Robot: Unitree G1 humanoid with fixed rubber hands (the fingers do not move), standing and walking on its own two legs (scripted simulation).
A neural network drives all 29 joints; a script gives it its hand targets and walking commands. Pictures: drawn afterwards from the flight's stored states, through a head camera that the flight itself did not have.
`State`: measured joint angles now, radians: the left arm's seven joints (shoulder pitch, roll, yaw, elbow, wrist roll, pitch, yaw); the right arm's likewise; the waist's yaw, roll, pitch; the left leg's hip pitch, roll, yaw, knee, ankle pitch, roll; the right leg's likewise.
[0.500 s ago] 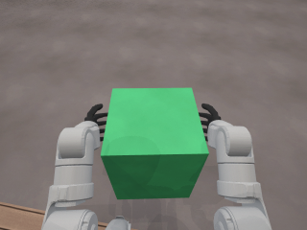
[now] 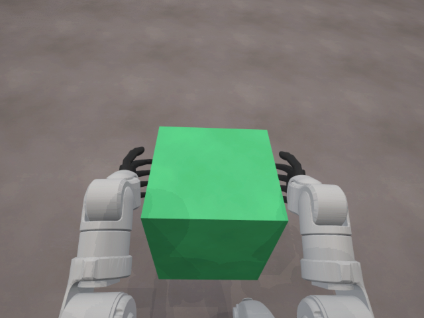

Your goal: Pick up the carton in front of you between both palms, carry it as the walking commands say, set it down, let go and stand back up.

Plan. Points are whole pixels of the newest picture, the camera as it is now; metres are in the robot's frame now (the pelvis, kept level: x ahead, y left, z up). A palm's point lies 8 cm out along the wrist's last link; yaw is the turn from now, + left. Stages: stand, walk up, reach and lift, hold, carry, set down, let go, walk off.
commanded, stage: carry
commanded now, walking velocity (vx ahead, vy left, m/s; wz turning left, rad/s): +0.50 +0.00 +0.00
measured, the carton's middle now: (210, 207) +0.35 -0.02 +0.00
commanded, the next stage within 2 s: none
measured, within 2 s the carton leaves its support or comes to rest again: neither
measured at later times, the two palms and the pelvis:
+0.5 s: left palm (139, 85) +0.62 +0.14 +0.10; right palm (261, 79) +0.65 -0.16 +0.10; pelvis +0.30 -0.04 +0.01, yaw +4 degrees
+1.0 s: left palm (134, 40) +0.85 +0.17 +0.09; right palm (236, 42) +0.85 -0.13 +0.10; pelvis +0.59 +0.03 +0.02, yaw +0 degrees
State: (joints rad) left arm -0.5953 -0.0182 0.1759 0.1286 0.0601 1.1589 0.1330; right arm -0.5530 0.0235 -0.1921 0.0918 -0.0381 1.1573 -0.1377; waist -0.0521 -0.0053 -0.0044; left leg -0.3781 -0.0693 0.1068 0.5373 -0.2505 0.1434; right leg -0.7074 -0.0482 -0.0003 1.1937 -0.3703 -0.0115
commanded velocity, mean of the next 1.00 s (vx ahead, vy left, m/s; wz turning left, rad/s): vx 0.50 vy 0.00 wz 0.00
